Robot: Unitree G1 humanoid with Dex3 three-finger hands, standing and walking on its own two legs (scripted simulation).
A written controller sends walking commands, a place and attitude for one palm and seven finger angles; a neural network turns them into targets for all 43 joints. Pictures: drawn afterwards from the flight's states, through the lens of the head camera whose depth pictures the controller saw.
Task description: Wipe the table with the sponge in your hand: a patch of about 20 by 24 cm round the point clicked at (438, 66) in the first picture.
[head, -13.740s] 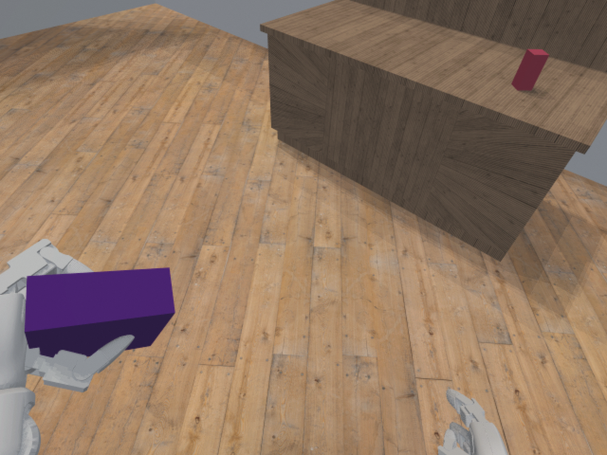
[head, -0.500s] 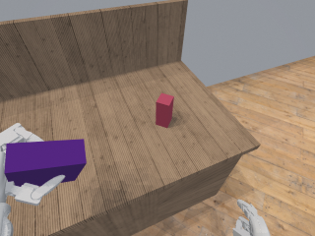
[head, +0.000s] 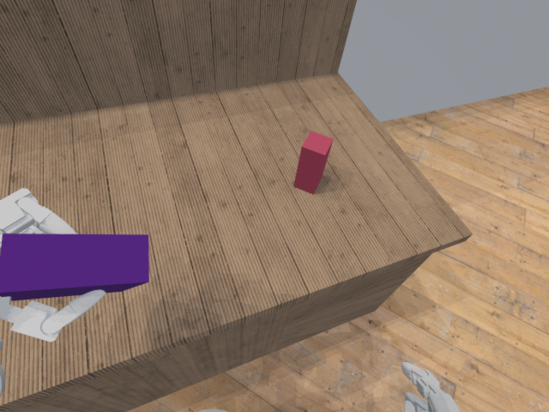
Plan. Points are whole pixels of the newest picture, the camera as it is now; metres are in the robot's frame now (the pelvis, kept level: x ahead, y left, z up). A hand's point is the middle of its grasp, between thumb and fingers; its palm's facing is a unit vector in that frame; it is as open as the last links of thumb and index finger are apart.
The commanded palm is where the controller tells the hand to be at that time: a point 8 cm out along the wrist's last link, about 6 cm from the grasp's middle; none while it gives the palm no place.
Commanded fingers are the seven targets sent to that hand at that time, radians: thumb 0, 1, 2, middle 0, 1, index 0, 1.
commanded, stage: come to a stop and stand still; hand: left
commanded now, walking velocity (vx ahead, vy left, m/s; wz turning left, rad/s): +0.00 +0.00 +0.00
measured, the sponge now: (94, 268) +0.24 +0.22 +0.13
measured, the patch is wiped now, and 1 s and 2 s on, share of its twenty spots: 0.00 0.00 0.00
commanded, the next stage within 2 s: look again from close up in 1.08 s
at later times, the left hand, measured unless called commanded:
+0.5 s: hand (7, 284) +0.20 +0.28 +0.15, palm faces +0.36 -0.84 -0.40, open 9.2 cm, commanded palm +0.14 +0.30 +0.18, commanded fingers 0.00 0.10 1.30 -1.20 -1.60 -1.20 -1.60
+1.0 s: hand (30, 314) +0.18 +0.24 +0.16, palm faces +0.35 -0.86 -0.36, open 9.2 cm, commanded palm +0.12 +0.27 +0.18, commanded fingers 0.00 0.10 1.30 -1.20 -1.60 -1.20 -1.60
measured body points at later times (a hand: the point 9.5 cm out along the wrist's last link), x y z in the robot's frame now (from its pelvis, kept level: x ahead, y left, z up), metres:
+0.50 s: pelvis -0.02 +0.02 +0.00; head +0.03 +0.06 +0.45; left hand +0.18 +0.32 +0.18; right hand +0.18 -0.19 -0.06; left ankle +0.02 +0.09 -0.73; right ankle +0.03 -0.10 -0.73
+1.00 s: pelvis -0.03 -0.01 +0.00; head -0.02 +0.00 +0.45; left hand +0.15 +0.28 +0.18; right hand +0.14 -0.24 -0.06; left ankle +0.02 +0.09 -0.73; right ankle +0.03 -0.10 -0.73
